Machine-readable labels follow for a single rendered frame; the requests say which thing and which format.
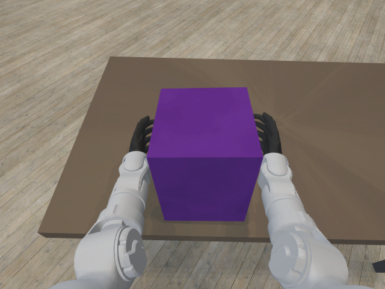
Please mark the robot right hand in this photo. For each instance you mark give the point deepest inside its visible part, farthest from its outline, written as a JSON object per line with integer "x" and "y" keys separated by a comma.
{"x": 271, "y": 140}

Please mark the robot left hand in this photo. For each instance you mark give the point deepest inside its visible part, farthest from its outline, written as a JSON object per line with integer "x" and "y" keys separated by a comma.
{"x": 139, "y": 139}

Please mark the robot right upper arm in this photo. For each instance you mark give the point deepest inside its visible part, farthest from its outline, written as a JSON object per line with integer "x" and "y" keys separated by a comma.
{"x": 299, "y": 261}

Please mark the robot left upper arm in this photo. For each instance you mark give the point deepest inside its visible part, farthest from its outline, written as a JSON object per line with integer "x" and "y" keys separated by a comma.
{"x": 109, "y": 259}

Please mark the table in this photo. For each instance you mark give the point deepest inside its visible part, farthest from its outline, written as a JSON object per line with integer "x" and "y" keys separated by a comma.
{"x": 331, "y": 122}

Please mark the left robot forearm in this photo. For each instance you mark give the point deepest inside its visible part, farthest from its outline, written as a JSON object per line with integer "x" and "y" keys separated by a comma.
{"x": 128, "y": 198}

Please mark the right robot forearm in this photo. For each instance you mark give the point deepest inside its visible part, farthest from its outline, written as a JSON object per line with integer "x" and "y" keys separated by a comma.
{"x": 282, "y": 204}

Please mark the carton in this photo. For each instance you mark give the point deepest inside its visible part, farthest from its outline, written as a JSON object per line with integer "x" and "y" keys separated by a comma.
{"x": 204, "y": 153}

